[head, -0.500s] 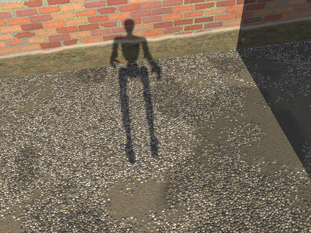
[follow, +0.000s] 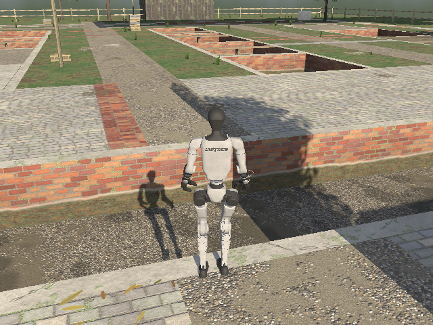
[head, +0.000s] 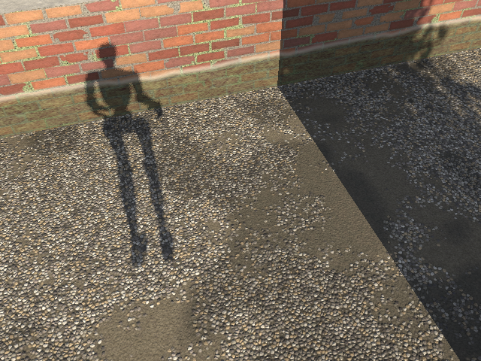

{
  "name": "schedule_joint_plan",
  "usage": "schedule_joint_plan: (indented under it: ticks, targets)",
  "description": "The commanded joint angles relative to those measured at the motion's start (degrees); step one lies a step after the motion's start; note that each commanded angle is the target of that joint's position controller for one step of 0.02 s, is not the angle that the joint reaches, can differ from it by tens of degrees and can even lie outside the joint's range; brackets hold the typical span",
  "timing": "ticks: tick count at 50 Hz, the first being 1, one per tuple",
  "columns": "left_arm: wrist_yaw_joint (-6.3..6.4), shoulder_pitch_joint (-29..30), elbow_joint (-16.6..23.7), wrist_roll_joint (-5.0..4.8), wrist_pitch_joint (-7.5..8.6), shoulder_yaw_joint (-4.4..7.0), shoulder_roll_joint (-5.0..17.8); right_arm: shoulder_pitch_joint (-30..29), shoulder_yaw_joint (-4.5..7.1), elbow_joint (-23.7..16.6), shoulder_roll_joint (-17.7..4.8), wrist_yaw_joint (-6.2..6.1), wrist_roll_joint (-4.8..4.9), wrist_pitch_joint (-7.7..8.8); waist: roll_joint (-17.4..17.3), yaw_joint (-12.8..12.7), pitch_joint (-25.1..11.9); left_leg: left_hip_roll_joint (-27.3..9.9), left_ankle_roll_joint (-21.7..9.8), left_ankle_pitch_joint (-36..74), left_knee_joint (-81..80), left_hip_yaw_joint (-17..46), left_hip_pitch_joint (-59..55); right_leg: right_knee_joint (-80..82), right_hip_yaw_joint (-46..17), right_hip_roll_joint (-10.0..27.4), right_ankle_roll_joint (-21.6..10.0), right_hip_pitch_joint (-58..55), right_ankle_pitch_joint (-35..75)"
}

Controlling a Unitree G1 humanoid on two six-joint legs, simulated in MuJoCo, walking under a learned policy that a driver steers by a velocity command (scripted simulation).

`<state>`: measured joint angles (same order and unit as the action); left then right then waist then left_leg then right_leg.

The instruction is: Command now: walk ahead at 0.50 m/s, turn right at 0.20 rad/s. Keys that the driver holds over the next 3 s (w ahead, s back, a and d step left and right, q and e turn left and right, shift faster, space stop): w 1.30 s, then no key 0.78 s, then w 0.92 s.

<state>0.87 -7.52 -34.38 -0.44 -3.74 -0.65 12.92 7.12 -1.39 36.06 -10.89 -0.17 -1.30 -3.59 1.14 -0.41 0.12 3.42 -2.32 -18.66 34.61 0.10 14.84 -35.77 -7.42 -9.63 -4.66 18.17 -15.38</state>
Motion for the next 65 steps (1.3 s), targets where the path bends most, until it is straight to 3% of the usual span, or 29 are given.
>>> schedule_joint_plan:
  ticks: [1,4,7,9,11,13,19,41,65]
  targets:
    - [-0.52,6.79,5.97,1.08,1.86,0.96,4.86,-4.18,1.51,-4.79,-7.17,-0.03,1.01,1.35,-6.13,0.15,-0.93,-13.14,-6.61,2.04,-11.66,17.65,-6.91,2.39,-0.87,5.43,2.39,6.87,0.48]
    - [-0.78,4.7,4.67,1.19,1.88,0.28,3.75,-6.7,1.16,-5.49,-6.35,0.01,0.76,1.49,-4.61,-1.76,-1.94,-8.01,-3.65,4.41,-8.34,10.47,-2.9,4.23,-1.57,6.06,0.87,-1.73,1.33]
    - [-0.43,6.69,4.82,0.69,1.59,0.16,4.77,-5.54,0.82,-5.81,-5.06,0.46,0.34,1.28,2.4,-0.54,-1.62,-3.6,-1.37,4.2,-3.16,3.55,-2.21,7.58,-7.0,8.63,-0.77,-2.97,4.01]
    - [-0.33,7.83,5.28,0.21,1.36,0.23,5.32,-4.34,0.88,-5.59,-5.13,0.56,-0.03,1.39,4.72,0.09,-1.53,-2.49,-0.62,3.33,-1.51,1.48,-2.57,9.45,-10.84,10.68,-1.62,-2.75,5.23]
    - [-0.24,8.48,5.48,-0.04,1.2,0.23,5.35,-3.76,0.97,-5.31,-5.23,0.55,-0.2,1.64,3.97,0.43,-2.02,-2.43,-0.47,4.17,-1.63,1.14,-3.9,9.41,-11.7,11.1,-1.77,-2.88,7.79]
    - [0.15,7.43,5.04,0.36,0.35,-0.14,4.21,-1.45,0.97,-4.08,-5.26,-0.51,-0.36,2.09,1.18,-0.11,-3.9,-3.58,-0.83,10.65,-0.74,2.05,-8.69,7.13,-8.89,10.14,-2.13,-1.87,14.83]
    - [0.07,7.72,4.61,0.32,0.36,-0.34,3.84,-3.14,1.04,-4.19,-4.84,-0.76,-0.09,1.43,-1.43,-0.19,-4.26,-4.67,-1.51,14.12,0.05,2.94,-11.13,5.78,-6.1,8.73,-1.21,-0.33,14.88]
    - [0.26,7.22,4.24,0.5,0.55,-0.85,2.92,-4.21,0.66,-4.11,-3.31,-0.83,-0.08,1.19,-0.8,-0.26,-3.05,-4.19,-1.32,9.42,-0.71,3.34,-10.11,8.26,-6.37,9.23,-1.08,0.5,9.74]
    - [0.38,7.89,4.68,0.7,0.93,-1.1,2.07,-3.25,0.35,-4.94,-3.29,-0.71,-0.2,1.34,-1.14,-0.06,-2.86,-4.66,-1.91,9.66,-1.61,4.69,-8.73,6.61,-4.31,8.97,-0.98,-0.03,8.17]
